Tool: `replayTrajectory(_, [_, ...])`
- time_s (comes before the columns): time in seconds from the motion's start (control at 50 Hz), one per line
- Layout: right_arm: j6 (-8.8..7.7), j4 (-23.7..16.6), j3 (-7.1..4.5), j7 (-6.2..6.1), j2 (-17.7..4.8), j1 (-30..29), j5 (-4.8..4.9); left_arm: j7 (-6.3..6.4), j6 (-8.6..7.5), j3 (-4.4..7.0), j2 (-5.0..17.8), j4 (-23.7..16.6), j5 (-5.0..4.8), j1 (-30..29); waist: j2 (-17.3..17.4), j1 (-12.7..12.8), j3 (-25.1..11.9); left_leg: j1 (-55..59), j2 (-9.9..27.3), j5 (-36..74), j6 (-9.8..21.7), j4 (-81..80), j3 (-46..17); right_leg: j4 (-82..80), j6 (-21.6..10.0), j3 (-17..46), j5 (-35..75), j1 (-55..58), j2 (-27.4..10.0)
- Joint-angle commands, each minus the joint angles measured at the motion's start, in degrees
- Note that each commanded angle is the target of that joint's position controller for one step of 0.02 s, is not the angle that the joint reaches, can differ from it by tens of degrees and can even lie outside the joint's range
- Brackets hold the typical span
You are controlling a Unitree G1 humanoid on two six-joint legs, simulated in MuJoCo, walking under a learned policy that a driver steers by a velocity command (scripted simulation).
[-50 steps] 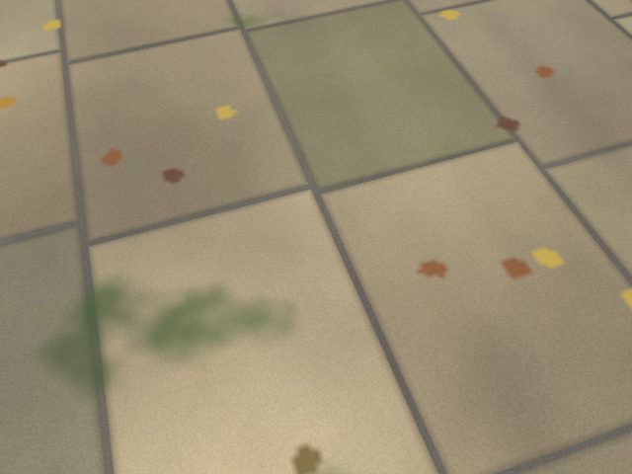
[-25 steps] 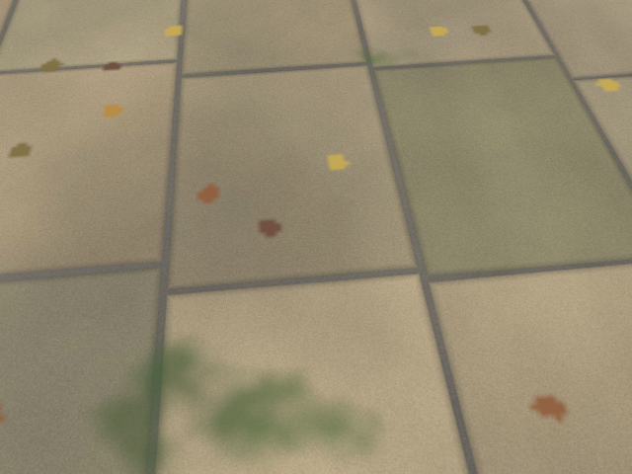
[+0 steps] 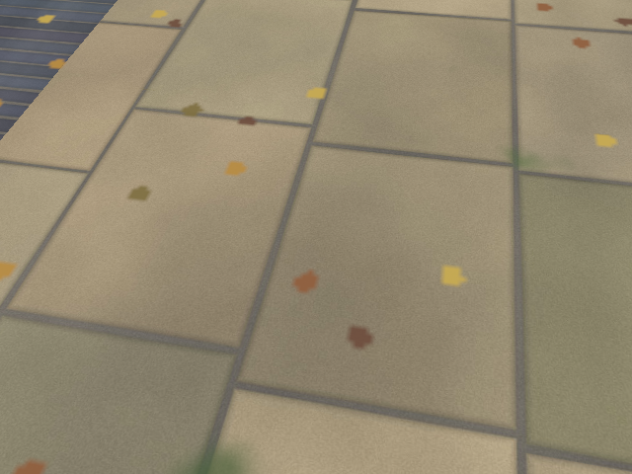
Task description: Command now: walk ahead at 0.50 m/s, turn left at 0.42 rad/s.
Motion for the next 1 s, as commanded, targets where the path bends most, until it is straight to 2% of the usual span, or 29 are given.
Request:
replayTrajectory(0.02, [-0.82,-5.4,-1.09,0.42,-2.9,-2.1,0.14,-0.16,-0.55,1.46,5.6,-0.6,-0.02,3.4,-9.4,1.1,0.7,-13.1,5.3,3.7,-0.3,-1.4,-2.0,-16.0,-9.5,16.9,1.2,10.6,-14.7])
replayTrajectory(0.06, [-0.62,-5.8,-0.7,0.24,-1.7,-3.9,-0.45,-0.38,-0.93,1.84,7.1,0.7,-0.06,2.9,-8.3,0.2,2.0,-12.6,4.7,4.4,-1.2,-7.2,-1.1,-16.2,-10.9,12.2,18.0,9.1,-14.9])
replayTrajectory(0.08, [-0.71,-6.0,-0.4,0.18,-1.1,-4.8,-0.93,-0.33,-0.89,2.06,8.0,1.3,-0.11,2.5,-7.6,-0.1,1.6,-11.9,4.7,5.8,-1.7,-11.1,-0.4,-15.4,-11.2,9.9,26.5,9.4,-15.1])
replayTrajectory(0.12, [-1.14,-5.8,0.3,0.54,0.2,-6.4,-1.42,-0.07,-0.29,2.19,9.0,2.3,-0.56,1.5,-7.7,0.1,-0.3,-7.6,4.6,12.1,-2.0,-19.5,1.9,-14.1,-10.2,4.5,35.1,9.1,-13.4])
replayTrajectory(0.16, [-1.56,-5.9,0.53,1.14,0.5,-9.4,-1.11,0.26,0.46,2.22,9.8,3.6,-1.06,2.8,-8.3,1.6,-1.6,-3.0,3.5,19.1,-1.9,-26.8,4.0,-13.3,-9.0,1.8,36.3,9.2,-12.2])
replayTrajectory(0.22, [-1.96,-7.2,0.09,1.58,-0.6,-13.6,-1.22,0.26,1.59,2.09,10.5,5.8,-2.09,5.8,-8.9,2.6,-2.2,0.5,1.8,20.1,-0.8,-34.2,3.8,-9.8,-8.1,4.4,34.0,12.2,-12.8])
replayTrajectory(0.26, [-2.43,-6.4,-0.74,1.5,-2.1,-10.9,-1.72,0.4,2.11,2.09,10.8,6.1,-2.77,4.6,-8.6,0.0,-3.3,6.6,0.7,23.6,0.9,-41.6,3.8,-5.1,-6.3,6.2,30.2,12.7,-12.3])
replayTrajectory(0.28, [-2.6,-5.3,-1.45,1.1,-3.7,-8.0,-2.29,0.41,2.09,1.76,9.9,6.3,-2.69,5.0,-7.4,-1.3,-4.7,13.2,0.5,29.5,2.2,-45.4,4.3,-1.1,-4.7,6.0,29.3,11.3,-10.2])
replayTrajectory(0.3, [-2.68,-5.0,-2.44,0.35,-7.6,-4.4,-3.21,0.36,1.62,0.94,7.6,5.6,-1.46,5.8,-3.9,-2.2,-9.1,23.9,7.4,50.1,4.7,-42.9,-0.8,6.5,-1.9,4.5,19.2,6.0,-6.8])
replayTrajectory(0.32, [-1.83,-5.8,-2.69,-0.44,-9.9,-1.8,-4.91,0.24,1.22,-0.84,2.8,5.4,-0.35,11.7,7.0,-1.4,-16.7,40.8,22.5,69.7,13.6,-37.9,-13.5,21.9,2.3,2.0,-8.8,-9.0,-1.9])
replayTrajectory(0.34, [-0.8,-5.6,-2.01,-0.38,-7.0,-0.3,-3.71,0.23,1.94,-0.65,4.9,5.9,-1.25,12.7,11.3,-3.1,-22.9,40.9,27.0,68.6,18.4,-38.9,-19.1,32.6,4.0,5.6,-30.9,-11.7,-1.1])
replayTrajectory(0.36, [-0.06,-5.3,-1.85,-0.14,-6.3,-1.5,-2.56,0.25,3.01,0.93,9.4,5.7,-2.39,10.9,7.4,-3.4,-19.3,36.2,24.7,57.8,17.4,-41.2,-16.0,38.8,4.5,6.6,-30.9,-15.0,-2.4])
replayTrajectory(0.38, [0.25,-5.2,-1.68,-0.21,-5.6,-4.4,-1.81,0.77,4.18,1.28,9.4,5.2,-2.55,8.3,5.0,-2.2,-14.5,31.6,22.2,46.3,15.3,-43.6,-13.0,40.7,4.9,5.2,-27.8,-18.1,-3.6])
replayTrajectory(0.4, [0.31,-5.1,-1.37,-0.28,-4.6,-7.8,-1.51,1.47,5.59,1.49,8.7,5.3,-2.08,7.5,4.0,-1.0,-10.1,24.8,20.3,36.4,13.9,-46.9,-10.0,39.6,5.7,4.9,-24.0,-17.9,-4.7])
replayTrajectory(0.44, [0.34,-4.7,-1.48,-0.38,-4.5,-13.4,-2.4,2.67,8.22,1.71,7.1,5.4,-1.58,9.0,6.2,2.1,-5.5,11.5,17.5,25.5,12.4,-52.1,-4.1,38.2,7.0,3.1,-17.6,-10.7,-4.8])
replayTrajectory(0.5, [-0.07,-3.8,-1.7,-0.91,-4.1,-16.0,-2.79,2.94,9.27,1.87,5.6,3.7,-1.14,8.2,6.5,2.8,-4.4,7.0,16.8,21.1,12.3,-53.9,1.6,32.6,6.3,1.6,-12.3,-6.7,-5.2])
replayTrajectory(0.56, [0.14,-2.2,-2.26,-1.68,-5.2,-15.6,-2.19,1.86,9.16,1.54,5.1,1.1,-0.93,3.9,5.9,1.4,-5.5,9.5,18.6,21.1,12.4,-53.2,3.0,24.1,4.5,1.1,-8.6,-4.4,-6.1])
replayTrajectory(0.62, [0.88,-0.8,-2.79,-1.81,-6.8,-15.1,-1.22,0.6,9.26,2.07,6.5,-0.3,-1.0,3.4,5.8,1.4,-6.0,11.9,20.3,19.2,11.2,-51.1,3.3,17.5,2.4,-0.5,-8.0,-1.2,-5.5])
replayTrajectory(0.66, [1.49,0.1,-2.88,-1.86,-6.8,-15.7,-0.12,0.04,9.19,2.63,6.7,0.4,-0.74,6.2,4.2,3.2,-5.6,10.6,18.6,14.3,7.7,-46.4,5.8,7.9,-0.2,-2.8,-2.7,4.6,-3.2])
replayTrajectory(0.68, [1.84,1.3,-2.59,-1.83,-5.0,-13.6,0.05,0.18,9.12,3.27,8.0,0.8,-0.25,7.5,0.4,3.1,-3.9,7.6,15.8,8.6,3.9,-40.2,8.7,2.2,-2.2,-0.6,0.9,7.4,-2.8])
replayTrajectory(0.7, [2.17,1.3,-1.92,-1.53,-1.9,-10.7,-1.55,1.22,8.91,4.78,14.3,-0.4,-0.07,7.7,-16.5,0.8,-1.5,-2.7,8.2,-3.0,-2.6,-23.4,15.6,-6.5,-7.3,17.3,15.4,11.3,-14.6])
replayTrajectory(0.72, [2.1,-1.7,-1.98,-1.99,-2.7,-15.6,-2.28,1.18,8.14,5.13,18.5,-2.7,1.09,6.2,-22.5,2.3,0.3,-13.5,0.4,-16.5,-4.8,-10.9,9.6,-10.8,-17.3,32.0,19.5,9.0,-23.5])
replayTrajectory(0.74, [2.08,-2.1,-2.62,-2.32,-4.6,-18.8,-1.96,0.72,6.77,4.65,16.3,-2.9,2.21,6.3,-16.1,4.0,-1.6,-14.0,1.1,-15.0,-3.7,-3.8,3.1,-12.1,-18.1,30.9,13.5,7.6,-22.1])
replayTrajectory(0.76, [2.29,-1.5,-3.04,-2.54,-5.1,-17.7,-1.28,0.72,5.74,4.22,14.8,-3.1,1.52,3.7,-13.3,2.1,-1.3,-14.4,2.1,-9.5,-2.6,-2.4,1.2,-11.4,-14.9,26.6,10.0,7.7,-19.1])
replayTrajectory(0.78, [2.56,0.2,-3.4,-2.98,-5.2,-15.7,-1.56,0.96,5.5,3.79,12.9,-3.7,0.13,0.4,-10.2,0.5,-1.7,-14.3,2.9,-4.9,-2.6,-2.8,0.6,-10.4,-11.7,23.4,7.7,8.3,-16.5])
replayTrajectory(0.8, [2.69,0.8,-3.67,-3.31,-5.6,-14.9,-2.01,1.33,5.57,3.23,11.4,-4.2,-0.84,-1.5,-10.7,-0.2,-2.2,-13.5,3.0,-2.0,-3.1,-2.9,0.5,-9.9,-10.4,21.6,9.6,8.0,-15.4])
replayTrajectory(0.84, [2.3,1.2,-3.68,-3.06,-4.8,-13.8,-1.8,2.03,5.83,2.58,9.9,-4.7,-0.76,-1.1,-10.3,-0.7,-4.6,-10.7,1.7,1.7,-3.9,-1.7,0.6,-8.8,-10.1,19.4,14.9,8.8,-13.3])
replayTrajectory(0.92, [1.63,0.7,-2.91,-2.75,-3.0,-15.5,-1.21,2.89,6.29,3.1,10.9,-5.1,-1.09,1.4,-9.7,0.8,-5.5,-11.0,0.8,3.7,-5.4,-11.8,-0.2,-7.5,-10.6,20.7,16.0,14.1,-12.5])
replayTrajectory(1.0, [1.15,0.6,-2.6,-1.97,-3.0,-16.4,-0.93,3.05,7.13,3.75,12.2,-6.1,-0.94,0.9,-11.2,1.6,-4.5,-5.9,-0.1,2.6,-6.0,-21.2,-0.7,-7.4,-11.4,24.2,10.5,11.6,-11.9])
Velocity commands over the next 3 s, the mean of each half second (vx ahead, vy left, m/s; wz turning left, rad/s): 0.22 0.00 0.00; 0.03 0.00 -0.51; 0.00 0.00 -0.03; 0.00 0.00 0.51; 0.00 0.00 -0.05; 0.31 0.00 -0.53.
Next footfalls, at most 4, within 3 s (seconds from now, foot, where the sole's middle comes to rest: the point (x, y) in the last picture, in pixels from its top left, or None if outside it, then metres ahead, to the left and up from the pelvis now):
0.30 left None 0.28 0.14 -0.77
0.68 right None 0.21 -0.11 -0.77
1.18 left None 0.28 0.10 -0.77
1.86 left None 0.26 0.15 -0.77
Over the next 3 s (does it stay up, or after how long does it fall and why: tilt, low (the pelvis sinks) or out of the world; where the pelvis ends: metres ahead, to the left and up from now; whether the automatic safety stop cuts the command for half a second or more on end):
stays up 0.32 -0.06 0.00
